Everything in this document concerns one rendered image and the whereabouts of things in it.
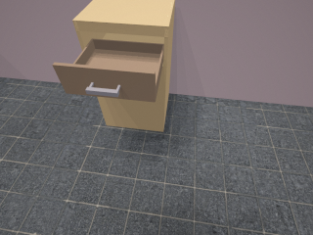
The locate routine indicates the drawer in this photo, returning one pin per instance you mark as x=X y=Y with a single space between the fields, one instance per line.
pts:
x=135 y=66

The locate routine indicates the cabinet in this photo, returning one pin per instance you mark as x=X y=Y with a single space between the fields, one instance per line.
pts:
x=148 y=21

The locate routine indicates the handle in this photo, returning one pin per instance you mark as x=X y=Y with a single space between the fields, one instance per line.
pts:
x=102 y=91

